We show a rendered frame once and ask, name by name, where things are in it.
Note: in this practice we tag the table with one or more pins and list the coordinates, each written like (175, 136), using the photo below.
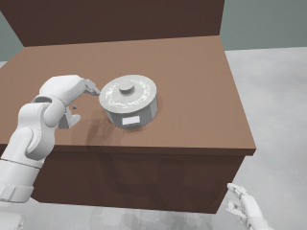
(183, 159)

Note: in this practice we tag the lid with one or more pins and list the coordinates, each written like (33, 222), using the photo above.
(117, 103)

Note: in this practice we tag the knob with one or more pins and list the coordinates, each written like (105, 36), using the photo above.
(126, 87)

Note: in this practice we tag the robot left upper arm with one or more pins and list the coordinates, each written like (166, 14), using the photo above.
(10, 220)

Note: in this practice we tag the pot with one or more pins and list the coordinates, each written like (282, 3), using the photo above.
(134, 120)

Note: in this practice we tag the robot left forearm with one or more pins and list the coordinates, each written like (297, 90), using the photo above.
(32, 141)

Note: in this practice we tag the right robot hand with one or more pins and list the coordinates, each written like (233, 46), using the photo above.
(241, 213)

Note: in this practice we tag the left robot hand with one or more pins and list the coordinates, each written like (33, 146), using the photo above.
(67, 89)

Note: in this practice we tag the robot right forearm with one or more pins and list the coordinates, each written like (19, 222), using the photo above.
(257, 223)

